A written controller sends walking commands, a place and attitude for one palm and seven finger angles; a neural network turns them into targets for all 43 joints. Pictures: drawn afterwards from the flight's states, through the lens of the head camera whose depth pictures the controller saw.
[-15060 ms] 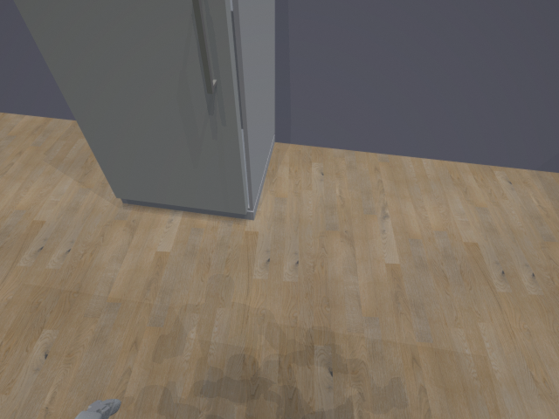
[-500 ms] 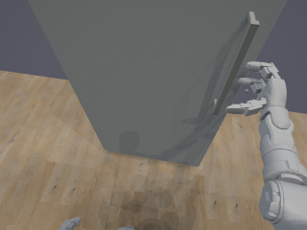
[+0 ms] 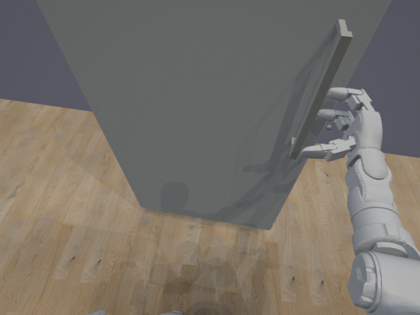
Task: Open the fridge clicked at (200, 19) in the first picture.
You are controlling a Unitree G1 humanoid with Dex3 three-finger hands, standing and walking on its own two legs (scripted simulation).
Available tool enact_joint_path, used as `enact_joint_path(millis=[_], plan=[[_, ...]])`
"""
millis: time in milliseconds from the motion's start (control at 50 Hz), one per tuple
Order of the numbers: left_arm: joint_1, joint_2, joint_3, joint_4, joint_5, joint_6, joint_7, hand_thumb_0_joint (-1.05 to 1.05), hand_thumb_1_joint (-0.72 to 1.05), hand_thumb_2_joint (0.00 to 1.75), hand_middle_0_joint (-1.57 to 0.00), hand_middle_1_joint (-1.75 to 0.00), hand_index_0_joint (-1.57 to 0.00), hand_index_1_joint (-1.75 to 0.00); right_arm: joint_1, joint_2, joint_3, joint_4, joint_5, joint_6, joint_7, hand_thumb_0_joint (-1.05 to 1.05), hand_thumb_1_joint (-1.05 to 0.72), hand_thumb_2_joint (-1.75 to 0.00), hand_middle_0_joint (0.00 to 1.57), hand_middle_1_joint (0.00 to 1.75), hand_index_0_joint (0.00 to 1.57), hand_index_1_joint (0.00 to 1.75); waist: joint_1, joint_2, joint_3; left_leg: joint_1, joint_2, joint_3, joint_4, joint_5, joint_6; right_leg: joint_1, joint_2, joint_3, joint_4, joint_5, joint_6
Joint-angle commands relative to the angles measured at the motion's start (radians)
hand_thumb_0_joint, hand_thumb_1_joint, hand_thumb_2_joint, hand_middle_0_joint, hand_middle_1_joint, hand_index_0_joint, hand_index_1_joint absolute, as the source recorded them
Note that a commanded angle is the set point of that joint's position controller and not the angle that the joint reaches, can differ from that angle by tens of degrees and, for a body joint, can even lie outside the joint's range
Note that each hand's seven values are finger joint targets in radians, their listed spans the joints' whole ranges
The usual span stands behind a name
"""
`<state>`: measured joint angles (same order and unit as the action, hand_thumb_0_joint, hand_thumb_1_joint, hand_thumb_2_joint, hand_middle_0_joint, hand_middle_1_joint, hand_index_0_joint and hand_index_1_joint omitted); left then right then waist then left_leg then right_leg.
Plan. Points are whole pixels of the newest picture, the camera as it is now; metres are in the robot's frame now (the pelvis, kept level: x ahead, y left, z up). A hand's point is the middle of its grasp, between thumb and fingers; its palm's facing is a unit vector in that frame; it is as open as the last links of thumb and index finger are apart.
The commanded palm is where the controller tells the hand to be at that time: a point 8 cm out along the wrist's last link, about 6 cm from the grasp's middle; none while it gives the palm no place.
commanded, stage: feel for the door with the fingertips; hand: right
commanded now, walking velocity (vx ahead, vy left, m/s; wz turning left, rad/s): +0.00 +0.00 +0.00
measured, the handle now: (312, 103) +0.52 -0.14 +0.12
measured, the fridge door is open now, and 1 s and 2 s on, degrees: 0 0 0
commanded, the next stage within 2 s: slide the fingers in behind the handle in 0.50 s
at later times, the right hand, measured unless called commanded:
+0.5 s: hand (320, 118) +0.47 -0.15 +0.12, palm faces +0.07 +1.00 +0.00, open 14.0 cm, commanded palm +0.44 -0.20 +0.12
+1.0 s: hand (323, 124) +0.47 -0.15 +0.12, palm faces +0.07 +1.00 +0.02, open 13.9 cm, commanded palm +0.43 -0.20 +0.12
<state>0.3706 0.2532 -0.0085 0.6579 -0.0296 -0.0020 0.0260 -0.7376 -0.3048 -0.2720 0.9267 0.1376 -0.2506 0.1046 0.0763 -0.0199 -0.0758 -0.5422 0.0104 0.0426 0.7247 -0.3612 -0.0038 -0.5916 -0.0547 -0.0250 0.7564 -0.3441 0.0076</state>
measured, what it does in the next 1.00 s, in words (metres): stands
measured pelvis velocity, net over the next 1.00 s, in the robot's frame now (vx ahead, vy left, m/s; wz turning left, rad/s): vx -0.01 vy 0.00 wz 0.01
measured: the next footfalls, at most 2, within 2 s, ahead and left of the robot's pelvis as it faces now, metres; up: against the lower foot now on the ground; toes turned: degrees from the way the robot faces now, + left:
none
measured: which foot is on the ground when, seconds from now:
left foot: down 0.00-1.00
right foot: down 0.00-1.00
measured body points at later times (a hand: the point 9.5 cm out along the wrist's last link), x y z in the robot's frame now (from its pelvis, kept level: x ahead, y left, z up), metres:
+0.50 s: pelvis -0.01 +0.00 +0.00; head +0.05 +0.00 +0.44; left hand +0.04 +0.26 -0.12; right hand +0.46 -0.20 +0.13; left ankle +0.00 +0.12 -0.71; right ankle +0.01 -0.12 -0.71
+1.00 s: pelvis -0.01 +0.00 +0.00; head +0.05 -0.01 +0.44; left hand +0.03 +0.26 -0.12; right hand +0.46 -0.21 +0.12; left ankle +0.00 +0.12 -0.71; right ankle +0.01 -0.12 -0.71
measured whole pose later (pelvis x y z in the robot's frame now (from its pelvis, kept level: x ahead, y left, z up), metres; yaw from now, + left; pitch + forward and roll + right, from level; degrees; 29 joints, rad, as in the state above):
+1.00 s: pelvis -0.01 +0.00 +0.00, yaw +1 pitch +11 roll +1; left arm 0.39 0.25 -0.01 0.65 -0.02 0.00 0.01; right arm -0.79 -0.31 -0.28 1.00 0.12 -0.29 0.07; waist 0.10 -0.02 -0.08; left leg -0.58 0.01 0.03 0.73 -0.35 -0.01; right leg -0.63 -0.06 -0.03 0.77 -0.34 0.00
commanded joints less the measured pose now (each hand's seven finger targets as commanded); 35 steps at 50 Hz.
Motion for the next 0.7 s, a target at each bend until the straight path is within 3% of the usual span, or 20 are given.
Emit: enact_joint_path(millis=[0,20,80,100,140,180,200,240,280,320,360,380,420,460,500,560,600,640,680], plan=[[0.047,0.138,0.056,-0.093,0.006,-0.044,0.006,0.0,0.9,0.9,-0.2,-0.3,-0.2,-0.3,-0.48,-0.174,-0.006,-0.242,-0.007,-0.09,-0.024,0.0,0.5,-0.3,0.3,1.2,0.3,1.2,0.012,-0.043,-0.363,0.099,-0.045,-0.001,-0.072,0.332,0.019,0.254,0.044,0.02,-0.073,0.257,-0.026],[0.057,0.143,0.059,-0.093,0.009,-0.042,0.006,0.0,0.9,0.9,-0.2,-0.3,-0.2,-0.3,-0.458,-0.19,-0.021,-0.235,-0.01,-0.094,-0.032,0.0,0.5,-0.3,0.3,1.2,0.3,1.2,0.01,0.012,-0.369,0.118,-0.046,0.0,-0.07,0.344,0.019,0.245,0.042,0.025,-0.071,0.27,-0.03],[0.038,0.135,0.057,-0.102,0.005,-0.045,-0.001,0.0,0.9,0.9,-0.2,-0.3,-0.2,-0.3,-0.443,-0.137,0.017,-0.25,-0.011,-0.088,-0.038,0.0,0.5,-0.3,0.3,1.2,0.3,1.2,0.005,-0.049,-0.366,0.104,-0.045,-0.001,-0.07,0.348,0.02,0.26,0.044,0.015,-0.076,0.271,-0.024],[0.037,0.134,0.059,-0.103,0.005,-0.046,-0.003,0.0,0.9,0.9,-0.2,-0.3,-0.2,-0.3,-0.429,-0.113,0.029,-0.234,-0.01,-0.079,-0.042,0.0,0.5,-0.3,0.3,1.2,0.3,1.2,0.009,-0.021,-0.35,0.096,-0.047,0.004,-0.074,0.334,0.018,0.252,0.042,0.015,-0.078,0.255,-0.024],[0.039,0.141,0.057,-0.101,0.005,-0.042,0.0,0.0,0.9,0.9,-0.2,-0.3,-0.2,-0.3,-0.444,-0.141,0.001,-0.202,-0.007,-0.07,-0.055,0.0,0.5,-0.3,0.3,1.2,0.3,1.2,0.013,0.046,-0.323,0.11,-0.045,-0.002,-0.086,0.319,0.013,0.212,0.043,0.012,-0.085,0.217,-0.03],[0.04,0.143,0.052,-0.097,0.007,-0.038,0.008,0.0,0.9,0.9,-0.2,-0.3,-0.2,-0.3,-0.48,-0.206,-0.04,-0.175,-0.02,-0.067,-0.065,0.0,0.5,-0.3,0.3,1.2,0.3,1.2,0.01,0.048,-0.304,0.123,-0.04,-0.012,-0.092,0.299,0.011,0.178,0.047,0.009,-0.09,0.182,-0.033],[0.035,0.139,0.051,-0.099,0.007,-0.037,0.009,0.0,0.9,0.9,-0.2,-0.3,-0.2,-0.3,-0.52,-0.19,-0.017,-0.182,-0.027,-0.073,-0.067,0.0,0.5,-0.3,0.3,1.2,0.3,1.2,0.023,0.034,-0.296,0.111,-0.038,-0.016,-0.097,0.29,0.008,0.18,0.049,0.004,-0.09,0.168,-0.034],[0.039,0.135,0.052,-0.096,0.011,-0.041,0.01,0.0,0.9,0.9,-0.2,-0.3,-0.2,-0.3,-0.556,-0.207,-0.03,-0.199,-0.04,-0.102,-0.076,0.0,0.5,-0.3,0.3,1.2,0.3,1.2,0.014,-0.015,-0.35,0.112,-0.038,-0.02,-0.085,0.288,0.014,0.209,0.051,0.009,-0.082,0.183,-0.032],[0.042,0.133,0.049,-0.087,0.011,-0.047,0.01,0.0,0.9,0.9,-0.2,-0.3,-0.2,-0.3,-0.584,-0.178,-0.001,-0.164,-0.038,-0.116,-0.071,0.0,0.5,-0.3,0.3,1.2,0.3,1.2,0.032,-0.017,-0.332,0.087,-0.039,-0.018,-0.087,0.282,0.013,0.214,0.049,0.012,-0.079,0.176,-0.03],[0.057,0.14,0.052,-0.081,0.014,-0.048,0.009,0.0,0.9,0.9,-0.2,-0.3,-0.2,-0.3,-0.568,-0.172,0.0,-0.122,-0.035,-0.123,-0.064,0.0,0.5,-0.3,0.3,1.2,0.3,1.2,0.035,0.03,-0.342,0.092,-0.043,-0.014,-0.085,0.279,0.014,0.206,0.047,0.017,-0.076,0.176,-0.032],[0.059,0.142,0.054,-0.076,0.011,-0.049,0.008,0.0,0.9,0.9,-0.2,-0.3,-0.2,-0.3,-0.581,-0.18,-0.005,-0.108,-0.03,-0.122,-0.054,0.0,0.5,-0.3,0.3,1.2,0.3,1.2,0.034,-0.006,-0.367,0.092,-0.04,-0.019,-0.082,0.299,0.012,0.216,0.05,0.012,-0.071,0.19,-0.031],[0.065,0.146,0.054,-0.074,0.012,-0.046,0.009,0.0,0.9,0.9,-0.2,-0.3,-0.2,-0.3,-0.568,-0.209,-0.03,-0.085,-0.031,-0.117,-0.051,0.0,0.5,-0.3,0.3,1.2,0.3,1.2,0.027,0.011,-0.365,0.099,-0.04,-0.017,-0.079,0.301,0.013,0.201,0.049,0.013,-0.072,0.189,-0.03],[0.077,0.148,0.053,-0.074,0.015,-0.042,0.008,0.0,0.9,0.9,-0.2,-0.3,-0.2,-0.3,-0.567,-0.211,-0.033,-0.059,-0.027,-0.107,-0.043,0.0,0.5,-0.3,0.3,1.2,0.3,1.2,0.038,0.05,-0.351,0.115,-0.04,-0.021,-0.086,0.314,0.008,0.174,0.051,0.01,-0.07,0.188,-0.036],[0.075,0.15,0.054,-0.083,0.013,-0.036,0.01,0.0,0.9,0.9,-0.2,-0.3,-0.2,-0.3,-0.552,-0.248,-0.06,-0.067,-0.027,-0.106,-0.035,0.0,0.5,-0.3,0.3,1.2,0.3,1.2,0.023,0.025,-0.374,0.134,-0.038,-0.027,-0.081,0.338,0.008,0.168,0.051,0.0,-0.069,0.201,-0.036],[0.079,0.146,0.053,-0.082,0.012,-0.032,0.01,0.0,0.9,0.9,-0.2,-0.3,-0.2,-0.3,-0.591,-0.235,-0.039,-0.081,-0.032,-0.112,-0.029,0.0,0.5,-0.3,0.3,1.2,0.3,1.2,0.033,-0.002,-0.36,0.113,-0.039,-0.023,-0.08,0.325,0.01,0.172,0.051,0.006,-0.069,0.197,-0.034],[0.093,0.153,0.057,-0.073,0.013,-0.027,0.011,0.0,0.9,0.9,-0.2,-0.3,-0.2,-0.3,-0.604,-0.236,-0.043,-0.042,-0.028,-0.105,-0.031,0.0,0.5,-0.3,0.3,1.2,0.3,1.2,0.05,0.027,-0.335,0.077,-0.041,-0.021,-0.087,0.293,0.006,0.164,0.046,0.011,-0.066,0.177,-0.036],[0.098,0.155,0.055,-0.068,0.014,-0.027,0.011,0.0,0.9,0.9,-0.2,-0.3,-0.2,-0.3,-0.649,-0.238,-0.032,-0.038,-0.033,-0.102,-0.032,0.0,0.5,-0.3,0.3,1.2,0.3,1.2,0.06,-0.004,-0.324,0.054,-0.041,-0.021,-0.09,0.256,0.007,0.162,0.048,0.017,-0.068,0.15,-0.036],[0.103,0.154,0.059,-0.072,0.015,-0.027,0.009,0.0,0.9,0.9,-0.2,-0.3,-0.2,-0.3,-0.607,-0.238,-0.046,-0.031,-0.032,-0.103,-0.034,0.0,0.5,-0.3,0.3,1.2,0.3,1.2,0.047,0.007,-0.367,0.071,-0.041,-0.018,-0.083,0.272,0.009,0.177,0.048,0.017,-0.066,0.174,-0.035],[0.101,0.153,0.058,-0.078,0.015,-0.026,0.006,0.0,0.9,0.9,-0.2,-0.3,-0.2,-0.3,-0.59,-0.218,-0.033,-0.052,-0.029,-0.104,-0.029,0.0,0.5,-0.3,0.3,1.2,0.3,1.2,0.038,-0.021,-0.372,0.07,-0.042,-0.013,-0.08,0.275,0.012,0.186,0.048,0.015,-0.067,0.183,-0.032]])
